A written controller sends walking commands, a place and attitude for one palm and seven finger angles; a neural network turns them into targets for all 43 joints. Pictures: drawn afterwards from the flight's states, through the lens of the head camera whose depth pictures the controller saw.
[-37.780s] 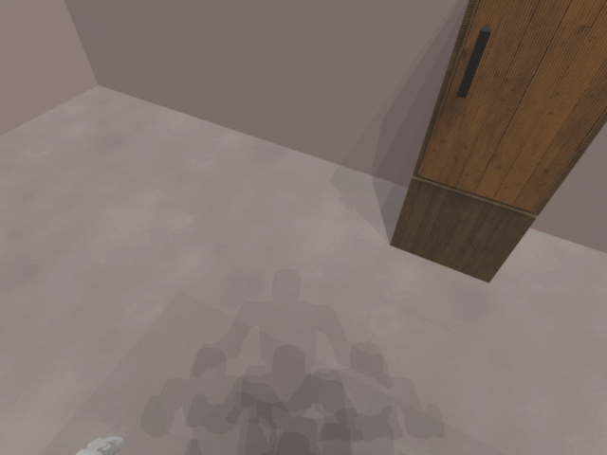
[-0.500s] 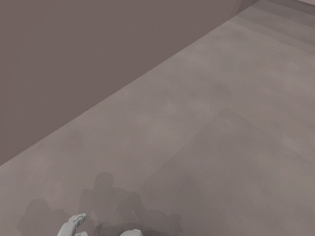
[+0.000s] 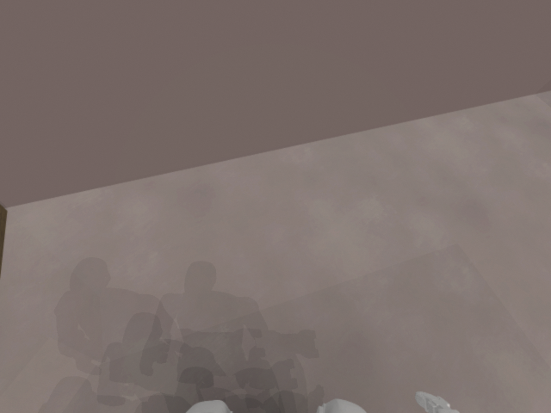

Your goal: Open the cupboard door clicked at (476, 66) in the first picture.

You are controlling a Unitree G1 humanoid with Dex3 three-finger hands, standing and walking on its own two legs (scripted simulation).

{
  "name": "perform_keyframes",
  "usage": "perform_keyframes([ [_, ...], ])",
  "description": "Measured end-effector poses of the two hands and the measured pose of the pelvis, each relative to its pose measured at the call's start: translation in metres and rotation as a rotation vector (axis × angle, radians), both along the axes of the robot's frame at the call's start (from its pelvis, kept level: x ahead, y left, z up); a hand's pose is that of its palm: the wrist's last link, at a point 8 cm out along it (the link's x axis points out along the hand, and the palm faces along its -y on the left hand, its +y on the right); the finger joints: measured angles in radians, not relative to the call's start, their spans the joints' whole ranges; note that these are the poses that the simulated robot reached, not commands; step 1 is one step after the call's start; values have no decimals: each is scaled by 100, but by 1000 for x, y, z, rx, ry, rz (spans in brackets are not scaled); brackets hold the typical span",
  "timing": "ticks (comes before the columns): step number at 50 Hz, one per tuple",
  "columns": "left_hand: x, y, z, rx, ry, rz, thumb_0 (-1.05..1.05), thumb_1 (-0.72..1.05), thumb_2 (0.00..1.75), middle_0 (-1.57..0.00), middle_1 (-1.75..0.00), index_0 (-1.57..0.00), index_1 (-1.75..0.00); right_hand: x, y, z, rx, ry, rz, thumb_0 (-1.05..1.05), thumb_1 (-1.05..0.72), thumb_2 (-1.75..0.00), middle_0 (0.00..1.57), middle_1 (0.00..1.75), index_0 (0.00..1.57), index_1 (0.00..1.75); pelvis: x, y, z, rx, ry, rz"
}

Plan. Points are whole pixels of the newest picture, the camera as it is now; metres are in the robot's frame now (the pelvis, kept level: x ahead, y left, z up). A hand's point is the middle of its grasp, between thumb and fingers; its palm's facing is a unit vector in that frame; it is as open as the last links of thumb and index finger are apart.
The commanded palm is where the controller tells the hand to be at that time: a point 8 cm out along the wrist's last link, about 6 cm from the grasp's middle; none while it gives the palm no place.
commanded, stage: turn to face it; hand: left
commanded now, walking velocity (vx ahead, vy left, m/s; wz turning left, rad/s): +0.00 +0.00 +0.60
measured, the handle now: out of the picture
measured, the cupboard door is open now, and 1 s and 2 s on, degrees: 46 46 46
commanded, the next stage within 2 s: take the last steps up to it in 1.80 s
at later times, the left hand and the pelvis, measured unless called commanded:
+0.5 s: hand out of the picture +0.05 +0.15 -0.13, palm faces +0.26 -0.92 -0.27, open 7.3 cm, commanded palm none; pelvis +0.01 -0.06 +0.02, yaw +16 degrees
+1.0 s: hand out of the picture -0.06 +0.20 -0.16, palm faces +0.58 -0.78 -0.24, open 7.4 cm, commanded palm none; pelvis +0.00 -0.02 +0.01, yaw +34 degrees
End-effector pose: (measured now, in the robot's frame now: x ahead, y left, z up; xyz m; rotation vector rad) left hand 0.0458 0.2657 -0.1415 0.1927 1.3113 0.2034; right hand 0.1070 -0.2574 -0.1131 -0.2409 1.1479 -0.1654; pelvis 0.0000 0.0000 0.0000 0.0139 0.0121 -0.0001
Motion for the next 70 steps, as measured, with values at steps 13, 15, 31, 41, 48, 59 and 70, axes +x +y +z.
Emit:
perform_keyframes([
  [13,21,-17,30,29,-119,66,1,91,90,-19,-30,-20,-30,-5,-1,-10,54,96,74,0,-90,-90,21,30,20,30,6,-20,12,-4,18,118],
  [15,24,-28,33,40,-140,74,1,91,90,-20,-30,-20,-30,-5,-9,-20,69,113,79,0,-90,-90,21,30,20,30,7,-30,8,3,19,141],
  [31,-50,-80,42,35,-112,321,0,92,90,-20,-30,-21,-30,56,-22,-13,60,170,286,0,-91,-90,20,30,19,30,16,-60,20,39,-2,383],
  [41,-141,-57,0,-15,-4,521,1,91,90,-20,-30,-21,-30,125,59,-6,19,3,515,0,-91,-90,20,30,19,30,5,-29,-3,5,-1,517],
  [48,-144,-35,11,-2,-28,582,1,91,90,-20,-30,-20,-30,119,82,7,-6,14,585,0,-91,-90,20,30,20,30,2,-20,10,-17,-1,579],
  [59,-100,-35,32,64,-155,609,1,91,90,-20,-30,-20,-30,107,62,-10,14,145,614,0,-90,-90,21,30,20,30,19,-38,13,-19,15,687],
  [70,-107,-98,47,90,-148,740,1,91,90,-20,-30,-21,-30,152,49,-22,20,210,713,1,-91,-90,20,30,20,30,43,-63,18,31,8,851],
])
